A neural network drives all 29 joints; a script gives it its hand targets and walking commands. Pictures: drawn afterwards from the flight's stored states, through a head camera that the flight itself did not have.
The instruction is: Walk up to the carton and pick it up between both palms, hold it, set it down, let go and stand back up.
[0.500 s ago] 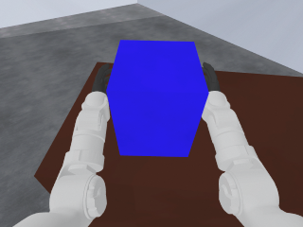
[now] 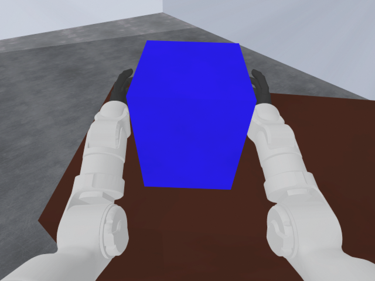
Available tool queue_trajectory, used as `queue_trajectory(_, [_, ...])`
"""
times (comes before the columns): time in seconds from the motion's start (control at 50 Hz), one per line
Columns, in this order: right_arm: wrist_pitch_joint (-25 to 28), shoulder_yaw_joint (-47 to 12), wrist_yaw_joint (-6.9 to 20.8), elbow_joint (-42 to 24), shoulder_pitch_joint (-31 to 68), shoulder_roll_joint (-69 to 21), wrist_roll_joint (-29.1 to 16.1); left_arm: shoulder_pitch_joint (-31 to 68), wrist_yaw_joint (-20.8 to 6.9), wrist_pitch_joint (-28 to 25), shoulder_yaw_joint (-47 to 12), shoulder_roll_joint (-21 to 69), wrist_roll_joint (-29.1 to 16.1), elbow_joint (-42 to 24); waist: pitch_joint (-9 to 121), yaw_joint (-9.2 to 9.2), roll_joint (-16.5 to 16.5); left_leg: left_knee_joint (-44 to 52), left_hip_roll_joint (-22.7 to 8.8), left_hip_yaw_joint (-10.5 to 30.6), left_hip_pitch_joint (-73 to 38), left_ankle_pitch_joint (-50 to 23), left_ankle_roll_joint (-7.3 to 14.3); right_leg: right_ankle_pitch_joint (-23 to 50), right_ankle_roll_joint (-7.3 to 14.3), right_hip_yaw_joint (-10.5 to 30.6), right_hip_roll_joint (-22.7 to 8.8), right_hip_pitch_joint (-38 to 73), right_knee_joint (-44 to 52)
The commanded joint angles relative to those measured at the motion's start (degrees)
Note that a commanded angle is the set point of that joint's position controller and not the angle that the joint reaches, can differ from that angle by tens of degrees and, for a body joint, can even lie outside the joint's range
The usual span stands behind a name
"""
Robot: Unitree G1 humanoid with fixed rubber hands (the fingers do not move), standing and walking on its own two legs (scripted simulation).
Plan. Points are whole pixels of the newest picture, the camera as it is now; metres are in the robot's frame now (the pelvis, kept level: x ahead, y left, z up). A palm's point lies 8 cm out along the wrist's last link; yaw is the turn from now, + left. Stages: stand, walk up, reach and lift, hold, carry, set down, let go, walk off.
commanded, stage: reach and lift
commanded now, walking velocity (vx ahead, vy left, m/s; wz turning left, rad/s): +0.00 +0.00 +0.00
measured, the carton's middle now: (190, 117) +0.42 +0.00 +0.16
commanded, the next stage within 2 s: hold in 0.88 s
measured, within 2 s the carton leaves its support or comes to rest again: neither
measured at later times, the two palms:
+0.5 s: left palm (123, 101) +0.40 +0.14 +0.21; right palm (266, 105) +0.40 -0.15 +0.22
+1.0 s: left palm (119, 96) +0.40 +0.15 +0.22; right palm (267, 100) +0.39 -0.14 +0.23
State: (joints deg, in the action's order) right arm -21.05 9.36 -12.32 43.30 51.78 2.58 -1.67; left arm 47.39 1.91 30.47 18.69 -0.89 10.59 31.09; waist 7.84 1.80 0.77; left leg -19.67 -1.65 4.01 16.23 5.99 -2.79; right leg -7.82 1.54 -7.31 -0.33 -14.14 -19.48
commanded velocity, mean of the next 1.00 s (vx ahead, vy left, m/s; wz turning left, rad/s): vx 0.00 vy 0.00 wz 0.00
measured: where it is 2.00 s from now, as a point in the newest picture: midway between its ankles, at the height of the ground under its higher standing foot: outside the picture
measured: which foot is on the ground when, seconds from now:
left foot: down 0.00-1.00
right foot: down 0.00-1.00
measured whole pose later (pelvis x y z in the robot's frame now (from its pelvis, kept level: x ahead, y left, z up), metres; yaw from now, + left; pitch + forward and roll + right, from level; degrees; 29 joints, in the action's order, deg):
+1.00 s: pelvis +0.00 +0.00 +0.00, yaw +0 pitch +1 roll -1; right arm -28.0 6.9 -15.6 35.2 51.6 2.6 -7.1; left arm 47.3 0.6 39.7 18.7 -1.6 10.6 22.3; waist 8.0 4.0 0.9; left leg -20.0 -1.6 4.0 15.3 6.3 -2.8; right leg -8.0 1.4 -7.3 -0.3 -13.0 -19.5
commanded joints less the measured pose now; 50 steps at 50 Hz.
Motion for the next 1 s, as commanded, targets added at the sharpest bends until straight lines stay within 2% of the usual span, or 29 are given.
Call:
queue_trajectory(0.0, [5.17, -21.71, 4.69, -18.68, 47.34, -40.68, -10.98, 45.37, -9.64, -1.52, -20.0, 31.95, -5.63, -13.56, 29.57, 1.8, -0.02, 0.68, 6.48, -3.75, -12.34, -6.33, 2.25, 14.27, -6.33, 5.34, 1.52, 26.82, 2.04])
queue_trajectory(0.08, [4.85, -25.5, 3.68, -24.49, 48.12, -40.78, -14.74, 45.62, -8.98, -1.23, -23.54, 32.82, -7.56, -19.03, 34.67, 2.0, -1.4, -1.72, 6.82, -3.02, -15.38, -12.92, 0.92, 22.67, -6.4, 5.25, 2.27, 27.8, 0.49])
queue_trajectory(0.14, [3.39, -24.73, 3.06, -22.34, 45.36, -39.17, -14.73, 43.65, -9.37, 0.33, -23.28, 32.63, -6.43, -18.14, 30.67, 3.52, -1.97, -1.31, 6.83, -2.8, -15.77, -11.37, 0.77, 20.27, -6.45, 4.99, 2.47, 26.48, 1.05])
queue_trajectory(0.2, [2.66, -23.88, 3.2, -21.82, 45.63, -38.5, -14.2, 41.09, -10.11, 1.49, -21.46, 31.61, -5.14, -13.86, 26.71, 2.9, -0.38, -0.16, 6.69, -2.94, -14.14, -7.59, 1.56, 14.71, -6.65, 4.79, 2.53, 24.78, 1.9])
queue_trajectory(0.22, [2.29, -23.17, 3.28, -19.8, 44.58, -38.52, -13.71, 42.06, -10.36, 1.53, -21.01, 31.51, -4.53, -13.94, 25.43, 3.33, -1.32, 0.31, 6.49, -3.07, -14.0, -6.41, 1.59, 12.57, -6.62, 4.71, 2.42, 24.28, 2.26])
queue_trajectory(0.24, [2.44, -22.83, 3.53, -20.22, 46.3, -38.36, -13.59, 43.4, -10.39, 1.58, -20.81, 31.35, -4.52, -13.53, 25.36, 2.92, -1.1, 0.53, 6.44, -3.13, -13.65, -5.31, 1.65, 10.65, -6.5, 4.54, 2.61, 23.65, 2.39])
queue_trajectory(0.36, [2.28, -24.08, 3.91, -22.78, 48.65, -39.41, -15.01, 46.21, -9.45, 1.63, -22.25, 32.25, -5.85, -17.12, 29.13, 2.31, -1.75, -0.21, 6.28, -3.06, -15.18, -7.55, 1.39, 12.06, -6.19, 4.66, 2.82, 23.66, 2.15])
queue_trajectory(0.4, [2.05, -24.43, 3.81, -23.27, 49.04, -39.01, -15.66, 45.52, -9.25, 2.11, -21.86, 32.29, -5.48, -16.25, 28.62, 1.97, -1.92, -0.04, 6.45, -3.04, -15.0, -7.38, 1.48, 11.9, -6.32, 4.67, 2.78, 23.5, 2.4])
queue_trajectory(0.44, [1.63, -24.19, 3.79, -22.55, 48.94, -39.05, -15.65, 45.69, -9.31, 2.42, -22.0, 32.46, -5.47, -15.52, 27.27, 2.49, -2.01, 0.16, 6.4, -3.0, -14.54, -5.97, 1.51, 10.52, -6.25, 4.76, 2.79, 22.63, 2.66])
queue_trajectory(0.46, [1.57, -23.82, 3.88, -22.84, 49.53, -39.19, -15.47, 46.06, -9.32, 2.53, -21.68, 32.17, -5.55, -15.04, 27.15, 2.17, -1.85, 0.46, 6.33, -2.92, -14.17, -4.92, 1.73, 8.9, -6.3, 4.67, 2.7, 22.3, 2.76])
queue_trajectory(0.5, [1.39, -23.74, 4.03, -22.84, 49.84, -39.38, -15.66, 48.11, -9.01, 2.32, -22.87, 32.61, -6.54, -17.41, 28.77, 2.7, -2.16, 0.07, 6.16, -2.83, -14.86, -6.17, 1.5, 9.88, -5.99, 4.68, 2.96, 22.26, 2.57])
queue_trajectory(0.54, [1.34, -24.89, 4.02, -23.95, 49.4, -39.67, -16.82, 49.09, -8.52, 2.33, -23.73, 32.99, -7.01, -20.41, 30.82, 2.43, -3.21, -0.54, 6.18, -2.89, -15.42, -7.66, 1.17, 11.77, -5.97, 4.65, 3.0, 22.95, 2.05])
queue_trajectory(0.56, [1.37, -25.25, 3.87, -25.69, 50.42, -39.71, -17.2, 48.09, -8.44, 2.7, -24.33, 33.29, -7.32, -19.49, 31.14, 2.54, -2.79, -0.64, 6.26, -2.72, -15.74, -8.05, 1.18, 12.08, -5.99, 4.7, 3.16, 22.97, 2.13])
queue_trajectory(0.68, [-0.46, -25.22, 3.69, -23.44, 48.87, -38.1, -17.51, 45.97, -8.75, 4.53, -23.23, 32.96, -6.28, -18.3, 27.72, 2.71, -2.6, -0.03, 6.22, -2.74, -14.88, -6.92, 1.41, 10.27, -6.2, 4.52, 3.23, 22.73, 2.4])
queue_trajectory(0.72, [-0.45, -25.58, 3.75, -25.19, 50.68, -38.43, -17.9, 46.75, -8.7, 4.65, -23.79, 33.08, -6.95, -18.74, 29.06, 2.54, -2.32, -0.06, 6.18, -2.77, -14.84, -6.33, 1.38, 9.96, -6.09, 4.54, 3.34, 22.61, 2.37])
queue_trajectory(0.76, [-0.99, -25.5, 3.69, -24.9, 50.51, -38.0, -18.16, 47.23, -8.55, 5.01, -24.1, 33.14, -6.94, -19.07, 28.72, 2.77, -3.51, -0.18, 6.1, -2.46, -15.07, -6.81, 1.19, 10.08, -5.95, 4.66, 3.28, 22.28, 2.36])
queue_trajectory(0.78, [-0.99, -26.04, 3.71, -26.12, 50.87, -38.5, -19.01, 48.75, -8.38, 4.82, -25.21, 33.57, -8.0, -21.7, 30.78, 2.85, -3.61, -0.76, 6.1, -2.62, -15.28, -8.17, 0.97, 11.63, -5.9, 4.71, 3.4, 22.98, 1.9])
queue_trajectory(0.8, [-1.36, -26.29, 3.62, -25.78, 50.7, -38.46, -19.23, 48.22, -8.23, 5.16, -24.85, 33.09, -7.73, -20.71, 30.24, 2.75, -3.41, -0.57, 6.16, -2.47, -15.24, -7.69, 1.19, 11.38, -6.0, 4.69, 3.37, 22.71, 2.06])
queue_trajectory(0.88, [-2.16, -27.66, 3.34, -28.55, 50.37, -38.73, -20.38, 47.7, -8.02, 5.95, -26.18, 33.85, -8.45, -23.86, 32.58, 2.7, -4.03, -1.42, 6.28, -2.39, -16.1, -9.82, 0.97, 13.39, -5.9, 4.79, 3.61, 23.73, 1.55])
queue_trajectory(0.96, [-3.67, -26.68, 3.29, -26.15, 49.32, -36.45, -20.18, 45.13, -8.46, 7.63, -25.38, 33.41, -7.25, -20.5, 27.92, 3.25, -3.21, -0.45, 6.09, -2.31, -14.45, -6.86, 1.05, 10.01, -5.87, 4.66, 3.74, 22.53, 1.97])
queue_trajectory(0.98, [-3.92, -26.46, 3.32, -25.52, 49.76, -36.54, -20.04, 45.15, -8.68, 7.97, -24.4, 32.98, -6.55, -19.68, 26.98, 2.65, -3.02, 0.0, 6.15, -2.46, -14.08, -5.45, 1.36, 8.61, -5.98, 4.71, 3.67, 22.26, 2.18])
